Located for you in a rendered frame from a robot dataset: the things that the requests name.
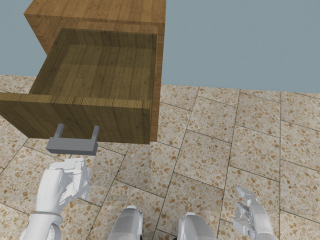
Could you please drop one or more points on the left robot thigh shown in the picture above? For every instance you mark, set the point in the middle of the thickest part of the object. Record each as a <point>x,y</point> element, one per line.
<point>128,225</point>

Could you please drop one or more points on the cabinet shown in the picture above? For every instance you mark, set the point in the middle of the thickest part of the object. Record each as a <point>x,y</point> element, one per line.
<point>47,17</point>

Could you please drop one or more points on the right robot hand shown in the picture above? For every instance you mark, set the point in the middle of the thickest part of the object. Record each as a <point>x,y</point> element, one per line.
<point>255,220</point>

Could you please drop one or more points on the left robot hand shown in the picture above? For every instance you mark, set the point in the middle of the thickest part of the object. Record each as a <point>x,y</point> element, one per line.
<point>73,175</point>

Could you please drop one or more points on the robot thigh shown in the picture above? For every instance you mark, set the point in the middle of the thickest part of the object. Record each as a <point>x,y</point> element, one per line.
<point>193,227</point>
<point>128,225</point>

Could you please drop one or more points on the drawer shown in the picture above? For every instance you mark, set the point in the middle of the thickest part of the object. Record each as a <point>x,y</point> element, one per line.
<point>90,78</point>

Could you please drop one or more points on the handle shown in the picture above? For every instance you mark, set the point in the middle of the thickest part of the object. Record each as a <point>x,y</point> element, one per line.
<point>73,146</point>

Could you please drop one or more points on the robot left forearm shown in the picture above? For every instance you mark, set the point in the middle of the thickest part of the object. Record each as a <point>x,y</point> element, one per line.
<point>43,226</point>

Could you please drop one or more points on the right robot thigh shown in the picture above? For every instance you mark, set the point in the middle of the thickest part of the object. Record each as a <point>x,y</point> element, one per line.
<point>193,227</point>

